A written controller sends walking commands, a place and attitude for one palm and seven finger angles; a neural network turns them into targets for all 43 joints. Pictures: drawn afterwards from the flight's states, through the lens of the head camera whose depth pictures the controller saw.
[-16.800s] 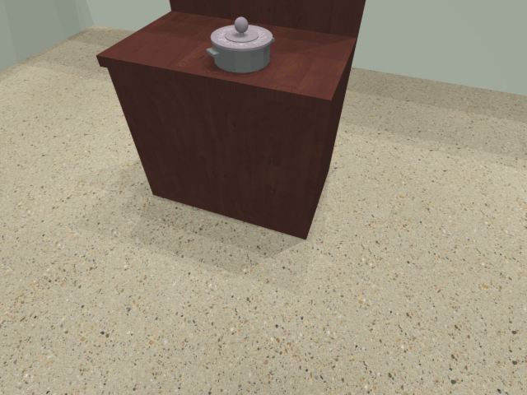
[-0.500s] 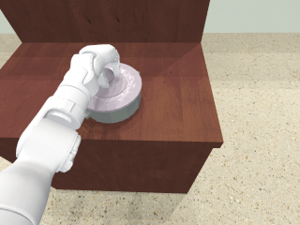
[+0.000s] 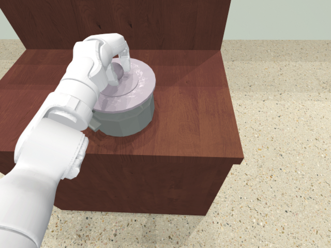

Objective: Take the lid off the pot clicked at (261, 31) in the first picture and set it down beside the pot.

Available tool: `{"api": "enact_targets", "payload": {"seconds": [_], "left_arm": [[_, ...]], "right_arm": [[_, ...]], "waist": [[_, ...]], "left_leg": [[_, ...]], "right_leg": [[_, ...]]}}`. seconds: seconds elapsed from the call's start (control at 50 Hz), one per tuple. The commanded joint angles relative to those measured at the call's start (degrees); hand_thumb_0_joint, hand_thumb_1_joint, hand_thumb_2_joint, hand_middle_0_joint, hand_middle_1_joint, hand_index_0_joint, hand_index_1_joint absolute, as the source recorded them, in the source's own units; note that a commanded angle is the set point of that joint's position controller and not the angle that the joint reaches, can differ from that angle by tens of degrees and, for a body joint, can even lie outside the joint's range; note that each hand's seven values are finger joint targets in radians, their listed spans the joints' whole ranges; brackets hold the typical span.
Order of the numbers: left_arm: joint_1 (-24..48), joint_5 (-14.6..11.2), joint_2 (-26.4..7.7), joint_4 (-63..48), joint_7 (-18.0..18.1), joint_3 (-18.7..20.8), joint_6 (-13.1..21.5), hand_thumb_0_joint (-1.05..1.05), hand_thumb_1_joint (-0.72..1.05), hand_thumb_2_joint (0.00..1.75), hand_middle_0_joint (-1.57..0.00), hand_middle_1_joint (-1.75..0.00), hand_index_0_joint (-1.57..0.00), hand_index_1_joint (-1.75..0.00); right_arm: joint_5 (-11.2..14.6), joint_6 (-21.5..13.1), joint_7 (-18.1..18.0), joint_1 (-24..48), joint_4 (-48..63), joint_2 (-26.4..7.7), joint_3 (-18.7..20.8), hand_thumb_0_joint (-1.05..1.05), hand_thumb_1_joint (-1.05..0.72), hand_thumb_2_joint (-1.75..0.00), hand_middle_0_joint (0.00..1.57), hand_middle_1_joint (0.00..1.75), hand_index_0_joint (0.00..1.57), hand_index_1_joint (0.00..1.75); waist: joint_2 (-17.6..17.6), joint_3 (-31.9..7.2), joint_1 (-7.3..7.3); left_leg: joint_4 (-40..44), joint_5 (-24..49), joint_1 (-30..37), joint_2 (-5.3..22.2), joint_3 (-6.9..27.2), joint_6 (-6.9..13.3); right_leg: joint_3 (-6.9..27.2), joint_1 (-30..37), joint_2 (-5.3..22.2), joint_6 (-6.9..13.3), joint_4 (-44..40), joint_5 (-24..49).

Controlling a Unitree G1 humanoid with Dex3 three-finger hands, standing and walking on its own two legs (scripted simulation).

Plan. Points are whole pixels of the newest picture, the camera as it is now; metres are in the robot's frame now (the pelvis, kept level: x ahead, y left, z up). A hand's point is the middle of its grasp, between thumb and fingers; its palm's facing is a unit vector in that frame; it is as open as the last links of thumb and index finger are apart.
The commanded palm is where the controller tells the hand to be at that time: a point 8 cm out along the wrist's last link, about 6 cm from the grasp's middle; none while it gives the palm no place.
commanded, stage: lift the lid straight up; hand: left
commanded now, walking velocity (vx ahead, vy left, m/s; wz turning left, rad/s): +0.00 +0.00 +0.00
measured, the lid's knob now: (114, 71) +0.52 +0.10 +0.15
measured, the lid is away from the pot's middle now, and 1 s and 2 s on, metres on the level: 0.01 0.00 0.08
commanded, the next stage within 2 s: move the lid sideways beside the pot in 1.32 s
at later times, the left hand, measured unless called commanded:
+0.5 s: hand (105, 56) +0.49 +0.10 +0.22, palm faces -0.32 -0.04 -0.95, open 7.2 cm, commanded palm +0.50 +0.10 +0.29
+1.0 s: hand (98, 38) +0.49 +0.10 +0.26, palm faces -0.28 -0.07 -0.96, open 7.2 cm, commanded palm +0.50 +0.10 +0.33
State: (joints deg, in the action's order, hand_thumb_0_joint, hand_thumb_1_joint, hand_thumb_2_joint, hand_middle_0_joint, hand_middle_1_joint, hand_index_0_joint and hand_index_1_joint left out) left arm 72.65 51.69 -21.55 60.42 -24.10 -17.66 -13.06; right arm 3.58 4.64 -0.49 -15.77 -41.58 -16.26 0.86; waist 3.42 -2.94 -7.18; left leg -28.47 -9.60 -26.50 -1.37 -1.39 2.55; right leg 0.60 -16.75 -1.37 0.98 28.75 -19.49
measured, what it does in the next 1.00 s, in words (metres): stands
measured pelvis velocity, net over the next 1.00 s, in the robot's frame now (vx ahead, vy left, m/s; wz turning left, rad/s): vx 0.00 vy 0.01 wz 0.01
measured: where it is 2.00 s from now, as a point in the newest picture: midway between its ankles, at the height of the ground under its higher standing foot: outside the picture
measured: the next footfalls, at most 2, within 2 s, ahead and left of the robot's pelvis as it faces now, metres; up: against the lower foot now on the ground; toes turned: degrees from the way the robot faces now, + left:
none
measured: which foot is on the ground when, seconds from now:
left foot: down 0.00-1.00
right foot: down 0.00-1.00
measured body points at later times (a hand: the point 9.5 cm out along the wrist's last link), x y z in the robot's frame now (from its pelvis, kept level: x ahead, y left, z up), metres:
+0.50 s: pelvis +0.00 +0.01 +0.00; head +0.04 -0.02 +0.45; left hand +0.50 +0.10 +0.27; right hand +0.06 -0.26 -0.13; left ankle +0.05 +0.10 -0.73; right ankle -0.06 -0.11 -0.73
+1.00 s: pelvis +0.00 +0.01 +0.00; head +0.03 -0.01 +0.45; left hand +0.50 +0.10 +0.31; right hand +0.06 -0.26 -0.13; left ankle +0.05 +0.10 -0.73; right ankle -0.06 -0.11 -0.73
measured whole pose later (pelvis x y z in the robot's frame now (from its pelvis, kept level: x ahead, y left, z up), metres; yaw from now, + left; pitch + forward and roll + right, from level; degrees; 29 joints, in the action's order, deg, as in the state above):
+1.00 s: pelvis +0.00 +0.01 +0.00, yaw +1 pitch +7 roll +0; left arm 85.0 52.8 -22.2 63.1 -30.4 -18.2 -18.0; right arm 3.3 2.9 0.1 -15.6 -42.2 -16.2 0.0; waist 3.2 -3.0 -7.1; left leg -27.4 -8.7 -25.9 -2.2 -0.9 3.1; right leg 0.0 -15.9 -0.6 0.4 27.7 -18.9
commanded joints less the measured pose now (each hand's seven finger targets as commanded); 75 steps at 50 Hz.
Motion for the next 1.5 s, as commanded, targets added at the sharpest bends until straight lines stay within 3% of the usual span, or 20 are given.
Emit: {"api": "enact_targets", "payload": {"seconds": [0.0, 0.04, 0.08, 0.16, 0.28, 0.38, 0.4, 0.48, 0.54, 0.62, 0.68, 0.76, 0.86, 0.98, 1.02, 1.18, 1.24, 1.32, 1.44, 1.48], "left_arm": [[35.71, 1.14, -12.12, -10.14, 1.83, 3.79, -1.15, 0.0, 0.81, 0.65, -0.91, -1.07, -0.9, -1.08], [39.12, 1.38, -13.59, -12.9, 1.66, 4.34, -0.98, 0.0, 0.81, 0.65, -0.91, -1.07, -0.9, -1.08], [39.63, 0.57, -10.81, -14.35, 1.04, 2.53, -0.3, 0.0, 0.81, 0.65, -0.91, -1.07, -0.9, -1.08], [41.06, 1.71, -16.28, -12.88, 0.94, 5.5, -0.96, 0.0, 0.81, 0.65, -0.91, -1.07, -0.9, -1.08], [38.37, 1.57, -9.63, -10.93, -0.04, 1.67, -1.7, 0.0, 0.81, 0.65, -0.91, -1.07, -0.9, -1.08], [41.18, 0.98, -11.33, -13.96, -0.98, 3.08, -1.68, 0.0, 0.81, 0.65, -0.91, -1.07, -0.9, -1.08], [41.85, 1.97, -14.19, -13.38, -0.93, 4.78, -2.03, 0.0, 0.81, 0.65, -0.91, -1.07, -0.9, -1.08], [43.97, 0.93, -10.61, -12.51, -1.42, 2.0, -2.89, 0.0, 0.81, 0.65, -0.91, -1.07, -0.9, -1.08], [45.75, 2.35, -14.7, -11.94, -1.17, 4.26, -2.95, 0.0, 0.81, 0.65, -0.91, -1.07, -0.9, -1.08], [45.32, 2.93, -12.76, -8.65, -1.52, 2.63, -4.09, 0.0, 0.81, 0.65, -0.91, -1.07, -0.9, -1.08], [48.18, 2.19, -9.53, -12.29, -1.82, 0.89, -3.49, 0.0, 0.81, 0.65, -0.91, -1.07, -0.9, -1.08], [49.05, 2.92, -11.28, -12.7, -2.51, 1.78, -3.74, 0.0, 0.81, 0.65, -0.91, -1.07, -0.9, -1.08], [48.34, 2.49, -12.9, -7.84, -3.12, 2.81, -5.4, 0.0, 0.81, 0.65, -0.91, -1.07, -0.9, -1.08], [49.98, 2.68, -12.4, -10.3, -2.77, 2.4, -4.75, 0.0, 0.81, 0.65, -0.91, -1.07, -0.9, -1.08], [51.11, 3.71, -14.49, -9.94, -3.11, 3.27, -5.11, 0.0, 0.81, 0.65, -0.91, -1.07, -0.9, -1.08], [48.84, 2.4, -8.84, -7.58, -3.64, 0.56, -6.0, 0.0, 0.81, 0.65, -0.91, -1.07, -0.9, -1.08], [50.62, 3.43, -11.73, -7.04, -3.71, 1.76, -6.69, 0.0, 0.81, 0.65, -0.91, -1.07, -0.9, -1.08], [54.46, 3.29, -10.82, -11.88, -3.43, 0.84, -5.43, 0.0, 0.81, 0.65, -0.91, -1.07, -0.9, -1.08], [50.19, 4.74, -18.14, -7.32, -3.19, 5.12, -5.1, 0.0, 0.81, 0.65, -0.91, -1.07, -0.9, -1.08], [49.39, 4.17, -17.93, -8.35, -3.07, 4.79, -4.63, 0.0, 0.81, 0.65, -0.91, -1.07, -0.9, -1.08]], "right_arm": [[0.07, -1.42, -0.12, -1.67, 4.72, -8.37, 2.72, 0.0, -0.9, -0.9, 0.2, 0.3, 0.2, 0.3], [0.0, -1.68, -0.15, -1.14, 5.2, -8.31, 2.57, 0.0, -0.9, -0.9, 0.2, 0.3, 0.2, 0.3], [-0.11, -2.18, -0.39, -1.57, 5.55, -7.91, 2.93, 0.0, -0.9, -0.9, 0.2, 0.3, 0.2, 0.3], [0.03, -2.52, -0.55, -1.73, 5.05, -8.32, 2.6, 0.0, -0.9, -0.9, 0.2, 0.3, 0.2, 0.3], [-0.02, -2.32, 0.24, -1.69, 5.07, -8.07, 2.95, 0.0, -0.9, -0.9, 0.2, 0.3, 0.2, 0.3], [-0.38, -2.26, 0.36, -1.06, 5.98, -7.99, 3.02, 0.0, -0.9, -0.9, 0.2, 0.3, 0.2, 0.3], [-0.3, -2.11, 0.43, -0.9, 5.51, -8.21, 2.95, 0.0, -0.9, -0.9, 0.2, 0.3, 0.2, 0.3], [0.07, -2.22, 0.17, -1.06, 5.12, -8.35, 2.69, 0.0, -0.9, -0.9, 0.2, 0.3, 0.2, 0.3], [-0.14, -2.84, 0.03, -0.68, 5.42, -8.2, 2.39, 0.0, -0.9, -0.9, 0.2, 0.3, 0.2, 0.3], [0.03, -2.59, -0.02, -0.52, 5.0, -8.4, 2.23, 0.0, -0.9, -0.9, 0.2, 0.3, 0.2, 0.3], [-0.08, -3.19, 0.01, -0.88, 5.41, -8.12, 2.5, 0.0, -0.9, -0.9, 0.2, 0.3, 0.2, 0.3], [-0.26, -3.6, 0.38, -0.41, 5.72, -7.86, 2.49, 0.0, -0.9, -0.9, 0.2, 0.3, 0.2, 0.3], [-0.01, -3.39, 0.15, -0.55, 4.93, -8.33, 2.07, 0.0, -0.9, -0.9, 0.2, 0.3, 0.2, 0.3], [-0.41, -3.8, 0.02, -1.1, 4.95, -8.48, 2.28, 0.0, -0.9, -0.9, 0.2, 0.3, 0.2, 0.3], [-0.35, -3.79, 0.19, -0.35, 5.12, -8.45, 2.13, 0.0, -0.9, -0.9, 0.2, 0.3, 0.2, 0.3], [-0.08, -3.78, 0.49, -0.81, 4.52, -8.47, 2.27, 0.0, -0.9, -0.9, 0.2, 0.3, 0.2, 0.3], [-0.1, -3.48, 0.56, 0.15, 4.79, -8.6, 1.82, 0.0, -0.9, -0.9, 0.2, 0.3, 0.2, 0.3], [-0.18, -4.14, 0.53, 0.75, 5.33, -8.1, 1.92, 0.0, -0.9, -0.9, 0.2, 0.3, 0.2, 0.3], [-0.4, -3.39, -0.25, 0.12, 5.18, -8.6, 1.51, 0.0, -0.9, -0.9, 0.2, 0.3, 0.2, 0.3], [-0.44, -2.91, -0.38, 0.16, 5.58, -8.59, 1.61, 0.0, -0.9, -0.9, 0.2, 0.3, 0.2, 0.3]], "waist": [[-5.59, -22.91, -0.62], [-4.58, -25.86, -0.58], [-4.55, -27.58, -0.91], [-5.78, -26.29, -0.69], [-3.13, -24.08, -0.46], [-4.44, -28.07, -0.3], [-5.21, -27.46, -0.24], [-5.04, -24.76, -0.64], [-5.27, -25.94, -0.39], [-5.42, -23.85, -0.63], [-2.38, -26.69, -0.63], [-3.35, -27.94, -0.43], [-7.92, -23.57, -0.53], [-3.21, -26.45, -0.41], [-5.84, -26.5, -0.37], [-4.39, -24.29, -0.6], [-6.62, -24.15, -0.67], [-2.83, -28.35, -0.74], [-10.23, -25.7, -0.14], [-9.08, -26.05, 0.18]], "left_leg": [[-1.69, 12.58, 25.41, -1.65, 1.68, 3.0], [-1.48, 13.01, 26.44, -1.94, 2.0, 2.91], [-2.11, 15.46, 28.33, -1.77, 2.0, 3.24], [-1.2, 12.76, 26.39, -2.04, 1.81, 3.18], [-1.55, 16.73, 28.26, -1.49, 2.64, 2.8], [-1.93, 18.14, 29.24, -1.91, 2.63, 3.02], [-1.81, 17.69, 29.03, -1.85, 2.73, 2.91], [-0.75, 15.51, 28.22, -1.58, 2.86, 2.83], [-0.62, 14.05, 28.18, -1.99, 3.13, 2.76], [-0.09, 11.38, 26.47, -1.81, 2.85, 2.5], [-0.59, 14.91, 29.69, -1.4, 3.46, 2.35], [-1.06, 15.6, 30.49, -1.95, 3.87, 2.42], [0.01, 11.19, 25.53, -2.32, 3.0, 2.72], [-0.55, 15.98, 28.73, -1.76, 3.49, 2.49], [-0.45, 14.3, 27.56, -2.1, 3.34, 2.52], [-0.16, 15.95, 28.32, -1.32, 3.55, 2.36], [-0.05, 12.5, 26.2, -1.98, 3.36, 2.41], [-0.96, 16.39, 30.16, -1.91, 4.01, 2.37], [-0.09, 12.54, 23.92, -2.2, 2.78, 2.68], [-0.13, 13.39, 22.99, -2.14, 2.07, 2.7]], "right_leg": [[-1.76, -6.48, -1.58, 0.98, -3.71, 26.87], [-1.41, -5.06, -1.47, 1.03, -3.4, 27.71], [-1.42, -5.24, -1.37, 0.98, -3.4, 29.26], [-1.04, -3.92, -1.5, 0.77, -3.87, 28.68], [-2.11, -7.53, -1.68, 1.43, -3.83, 26.88], [-1.61, -4.87, -1.42, 1.26, -3.58, 29.74], [-1.48, -4.89, -1.68, 1.11, -3.41, 29.45], [-2.17, -6.65, -1.56, 1.25, -4.0, 26.84], [-1.61, -5.64, -1.71, 1.27, -3.9, 26.19], [-1.94, -6.76, -1.64, 1.23, -4.34, 23.65], [-2.18, -7.64, -1.46, 1.59, -3.78, 24.33], [-1.89, -6.85, -1.87, 1.48, -3.66, 24.81], [-1.9, -5.51, -1.6, 1.08, -4.61, 24.82], [-1.86, -5.82, -1.31, 1.53, -4.38, 26.35], [-1.62, -4.72, -1.52, 1.24, -4.29, 26.21], [-2.45, -7.96, -1.38, 1.48, -4.78, 23.7], [-2.15, -6.75, -1.5, 1.22, -4.64, 23.21], [-1.72, -7.01, -1.56, 1.31, -3.92, 24.65], [-1.21, -3.06, -1.14, 0.9, -4.61, 26.04], [-1.09, -1.41, -0.59, 1.04, -4.48, 28.62]]}}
